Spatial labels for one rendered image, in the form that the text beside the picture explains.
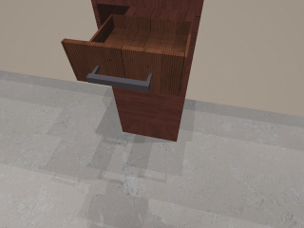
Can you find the drawer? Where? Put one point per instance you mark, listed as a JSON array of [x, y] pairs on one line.
[[131, 47]]

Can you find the cabinet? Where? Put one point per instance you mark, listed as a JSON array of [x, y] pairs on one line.
[[147, 113]]

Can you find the handle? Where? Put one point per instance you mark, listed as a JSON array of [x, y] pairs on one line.
[[105, 80]]

